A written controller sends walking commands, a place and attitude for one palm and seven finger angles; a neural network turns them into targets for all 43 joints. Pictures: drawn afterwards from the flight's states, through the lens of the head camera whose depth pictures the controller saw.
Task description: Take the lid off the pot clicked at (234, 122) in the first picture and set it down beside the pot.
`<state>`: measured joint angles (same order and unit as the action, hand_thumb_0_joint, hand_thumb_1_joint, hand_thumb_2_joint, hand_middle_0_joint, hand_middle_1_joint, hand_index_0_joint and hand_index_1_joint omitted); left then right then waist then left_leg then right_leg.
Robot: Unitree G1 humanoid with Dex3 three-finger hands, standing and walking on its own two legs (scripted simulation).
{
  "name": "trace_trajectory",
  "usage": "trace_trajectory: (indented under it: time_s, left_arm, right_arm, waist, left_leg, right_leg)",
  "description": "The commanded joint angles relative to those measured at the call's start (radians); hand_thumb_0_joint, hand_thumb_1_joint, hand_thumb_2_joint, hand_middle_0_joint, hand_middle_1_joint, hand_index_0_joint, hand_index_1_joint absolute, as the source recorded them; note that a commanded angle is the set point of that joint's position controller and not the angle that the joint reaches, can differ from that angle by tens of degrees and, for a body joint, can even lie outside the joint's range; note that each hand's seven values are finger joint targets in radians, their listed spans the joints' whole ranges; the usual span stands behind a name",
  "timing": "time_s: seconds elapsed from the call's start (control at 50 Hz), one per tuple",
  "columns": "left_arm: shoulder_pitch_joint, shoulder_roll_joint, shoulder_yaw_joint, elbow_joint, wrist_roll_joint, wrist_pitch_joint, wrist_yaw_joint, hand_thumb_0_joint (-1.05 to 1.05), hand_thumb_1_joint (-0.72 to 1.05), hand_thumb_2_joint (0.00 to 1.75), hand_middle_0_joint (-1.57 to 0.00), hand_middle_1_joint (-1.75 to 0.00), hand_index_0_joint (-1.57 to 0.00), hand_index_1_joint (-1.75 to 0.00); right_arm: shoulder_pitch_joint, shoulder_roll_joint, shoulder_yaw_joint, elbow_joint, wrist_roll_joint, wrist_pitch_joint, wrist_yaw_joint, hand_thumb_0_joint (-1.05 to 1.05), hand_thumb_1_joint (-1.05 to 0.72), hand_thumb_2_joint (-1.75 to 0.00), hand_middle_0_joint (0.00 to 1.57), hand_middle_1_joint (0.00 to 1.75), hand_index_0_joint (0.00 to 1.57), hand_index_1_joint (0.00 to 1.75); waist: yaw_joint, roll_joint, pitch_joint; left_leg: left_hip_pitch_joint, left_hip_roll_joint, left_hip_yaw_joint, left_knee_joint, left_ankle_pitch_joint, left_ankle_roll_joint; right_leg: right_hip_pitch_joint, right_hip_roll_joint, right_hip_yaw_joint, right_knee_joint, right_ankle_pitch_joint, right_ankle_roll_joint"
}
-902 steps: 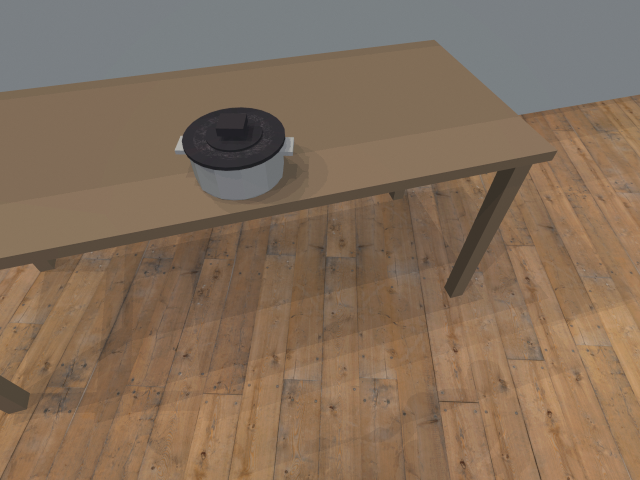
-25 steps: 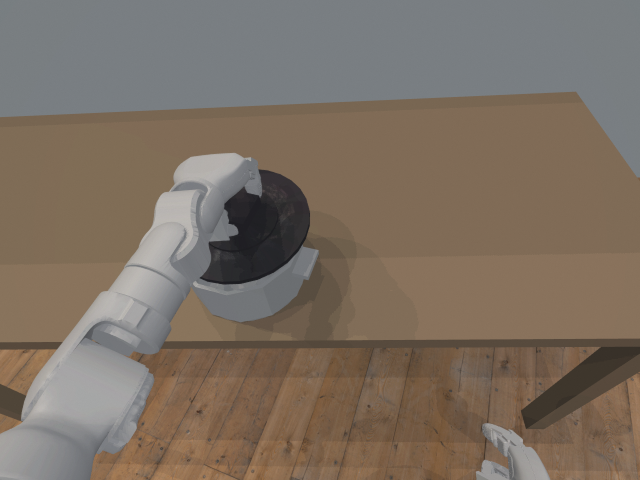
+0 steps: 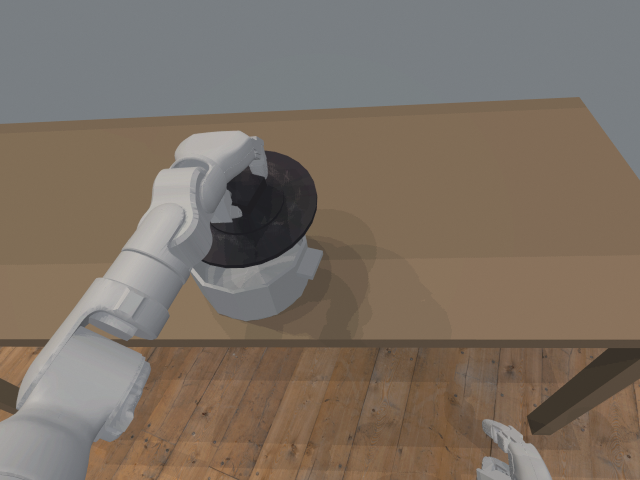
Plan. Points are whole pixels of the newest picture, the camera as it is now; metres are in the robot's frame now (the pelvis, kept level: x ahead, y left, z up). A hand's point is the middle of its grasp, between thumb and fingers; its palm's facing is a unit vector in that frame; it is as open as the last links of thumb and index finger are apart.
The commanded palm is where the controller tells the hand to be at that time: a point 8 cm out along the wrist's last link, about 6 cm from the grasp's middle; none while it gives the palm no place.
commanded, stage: lift the lid straight up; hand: left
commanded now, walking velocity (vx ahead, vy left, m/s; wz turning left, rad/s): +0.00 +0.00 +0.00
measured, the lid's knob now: (240, 191) +0.47 +0.12 +0.11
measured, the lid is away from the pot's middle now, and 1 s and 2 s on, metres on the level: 0.02 0.02 0.11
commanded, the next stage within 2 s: move the lid sideways beside the pot in 0.78 s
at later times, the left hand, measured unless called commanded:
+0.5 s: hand (220, 166) +0.44 +0.13 +0.17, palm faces -0.24 -0.02 -0.97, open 8.9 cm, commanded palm +0.43 +0.13 +0.26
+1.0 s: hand (217, 157) +0.45 +0.13 +0.18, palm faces -0.26 -0.05 -0.96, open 8.8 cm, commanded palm +0.43 +0.16 +0.26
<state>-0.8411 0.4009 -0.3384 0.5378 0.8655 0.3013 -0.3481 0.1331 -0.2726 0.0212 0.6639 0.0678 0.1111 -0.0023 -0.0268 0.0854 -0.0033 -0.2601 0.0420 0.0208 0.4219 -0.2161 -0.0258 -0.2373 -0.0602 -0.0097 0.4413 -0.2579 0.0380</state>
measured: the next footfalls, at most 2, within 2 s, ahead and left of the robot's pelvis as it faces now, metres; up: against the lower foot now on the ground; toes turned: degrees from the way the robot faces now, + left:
none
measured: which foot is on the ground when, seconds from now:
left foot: down 0.00-1.00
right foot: down 0.00-1.00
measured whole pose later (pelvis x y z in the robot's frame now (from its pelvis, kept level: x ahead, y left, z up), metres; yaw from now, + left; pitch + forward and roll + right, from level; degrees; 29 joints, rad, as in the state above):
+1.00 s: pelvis -0.01 +0.00 +0.00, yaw +0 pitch +3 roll +1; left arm -1.01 0.42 -0.29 0.64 0.88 0.28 -0.46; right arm 0.13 -0.28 0.04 0.66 0.06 0.07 -0.02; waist -0.03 0.08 0.00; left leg -0.23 0.04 0.03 0.38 -0.19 -0.02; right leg -0.22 -0.06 0.00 0.40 -0.23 0.04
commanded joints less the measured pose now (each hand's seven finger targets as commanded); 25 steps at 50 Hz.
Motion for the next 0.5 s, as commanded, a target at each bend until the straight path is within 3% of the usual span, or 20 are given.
trace_trajectory:
  time_s: [0.0,0.06,0.12,0.16,0.2,0.22,0.26,0.3,0.34,0.38,0.4,0.48]
  left_arm:
    - [-0.631,0.239,0.164,-0.19,0.018,0.006,0.052,0.0,0.54,1.07,-0.77,-1.0,-0.71,-0.99]
    - [-0.684,0.268,0.177,-0.245,0.025,-0.017,0.045,0.0,0.54,1.07,-0.77,-1.0,-0.71,-0.99]
    - [-0.655,0.252,0.168,-0.137,0.026,-0.007,0.034,0.0,0.54,1.07,-0.77,-1.0,-0.71,-0.99]
    - [-0.668,0.276,0.188,-0.132,0.024,-0.007,0.026,0.0,0.54,1.07,-0.77,-1.0,-0.71,-0.99]
    - [-0.744,0.252,0.158,-0.221,0.026,-0.025,0.02,0.0,0.54,1.07,-0.77,-1.0,-0.71,-0.99]
    - [-0.728,0.259,0.167,-0.228,0.03,-0.027,0.019,0.0,0.54,1.07,-0.77,-1.0,-0.71,-0.99]
    - [-0.707,0.219,0.139,-0.205,0.023,-0.021,0.009,0.0,0.54,1.07,-0.77,-1.0,-0.71,-0.99]
    - [-0.702,0.219,0.144,-0.158,0.012,-0.007,0.001,0.0,0.54,1.07,-0.77,-1.0,-0.71,-0.99]
    - [-0.737,0.291,0.198,-0.173,0.023,-0.009,-0.001,0.0,0.54,1.07,-0.77,-1.0,-0.71,-0.99]
    - [-0.772,0.275,0.176,-0.223,0.032,-0.018,-0.001,0.0,0.54,1.07,-0.77,-1.0,-0.71,-0.99]
    - [-0.756,0.234,0.144,-0.206,0.03,-0.012,-0.004,0.0,0.54,1.07,-0.77,-1.0,-0.71,-0.99]
    - [-0.762,0.255,0.171,-0.185,0.03,0.0,-0.008,0.0,0.54,1.07,-0.77,-1.0,-0.71,-0.99]
  right_arm:
    - [-0.095,-0.106,-0.031,-0.137,-0.001,-0.046,-0.018,0.0,-0.9,-0.9,0.2,0.3,0.2,0.3]
    - [-0.096,-0.103,-0.031,-0.148,-0.005,-0.064,-0.023,0.0,-0.9,-0.9,0.2,0.3,0.2,0.3]
    - [-0.089,-0.108,-0.026,-0.132,-0.003,-0.057,-0.025,0.0,-0.9,-0.9,0.2,0.3,0.2,0.3]
    - [-0.084,-0.113,-0.028,-0.135,-0.004,-0.058,-0.028,0.0,-0.9,-0.9,0.2,0.3,0.2,0.3]
    - [-0.09,-0.103,-0.03,-0.151,-0.004,-0.074,-0.026,0.0,-0.9,-0.9,0.2,0.3,0.2,0.3]
    - [-0.088,-0.104,-0.03,-0.153,-0.007,-0.079,-0.025,0.0,-0.9,-0.9,0.2,0.3,0.2,0.3]
    - [-0.081,-0.104,-0.034,-0.148,-0.006,-0.079,-0.021,0.0,-0.9,-0.9,0.2,0.3,0.2,0.3]
    - [-0.076,-0.111,-0.032,-0.139,-0.003,-0.073,-0.02,0.0,-0.9,-0.9,0.2,0.3,0.2,0.3]
    - [-0.077,-0.12,-0.03,-0.138,-0.006,-0.074,-0.023,0.0,-0.9,-0.9,0.2,0.3,0.2,0.3]
    - [-0.082,-0.11,-0.029,-0.147,-0.007,-0.087,-0.021,0.0,-0.9,-0.9,0.2,0.3,0.2,0.3]
    - [-0.085,-0.106,-0.03,-0.147,-0.007,-0.086,-0.019,0.0,-0.9,-0.9,0.2,0.3,0.2,0.3]
    - [-0.084,-0.112,-0.031,-0.141,-0.007,-0.087,-0.014,0.0,-0.9,-0.9,0.2,0.3,0.2,0.3]
  waist:
    - [-0.01,-0.127,-0.411]
    - [-0.006,-0.092,-0.475]
    - [-0.009,-0.119,-0.405]
    - [-0.008,-0.124,-0.407]
    - [-0.011,-0.074,-0.463]
    - [-0.006,-0.079,-0.494]
    - [-0.015,-0.085,-0.461]
    - [-0.015,-0.11,-0.411]
    - [-0.005,-0.11,-0.44]
    - [-0.004,-0.083,-0.474]
    - [-0.008,-0.083,-0.456]
    - [-0.002,-0.099,-0.46]
  left_leg:
    - [0.193,-0.077,0.019,-0.009,0.263,0.086]
    - [0.231,-0.076,0.012,-0.006,0.3,0.086]
    - [0.192,-0.078,0.016,-0.015,0.264,0.084]
    - [0.192,-0.076,0.018,-0.02,0.262,0.085]
    - [0.24,-0.077,0.01,-0.013,0.291,0.086]
    - [0.254,-0.08,0.004,-0.007,0.321,0.088]
    - [0.254,-0.076,0.008,-0.005,0.333,0.087]
    - [0.218,-0.078,0.011,-0.016,0.291,0.086]
    - [0.223,-0.079,0.007,-0.022,0.301,0.087]
    - [0.251,-0.08,0.001,-0.013,0.343,0.087]
    - [0.249,-0.078,0.003,-0.013,0.339,0.086]
    - [0.247,-0.079,0.003,-0.017,0.338,0.087]
  right_leg:
    - [0.104,0.078,-0.046,-0.026,0.405,-0.052]
    - [0.134,0.077,-0.038,-0.02,0.429,-0.055]
    - [0.104,0.077,-0.045,-0.033,0.399,-0.054]
    - [0.115,0.074,-0.043,-0.036,0.396,-0.053]
    - [0.121,0.076,-0.039,-0.03,0.41,-0.057]
    - [0.134,0.078,-0.038,-0.026,0.434,-0.059]
    - [0.118,0.08,-0.044,-0.03,0.443,-0.058]
    - [0.103,0.079,-0.049,-0.037,0.419,-0.056]
    - [0.128,0.078,-0.043,-0.041,0.423,-0.058]
    - [0.138,0.078,-0.041,-0.031,0.454,-0.06]
    - [0.123,0.079,-0.044,-0.031,0.444,-0.061]
    - [0.128,0.081,-0.045,-0.035,0.44,-0.061]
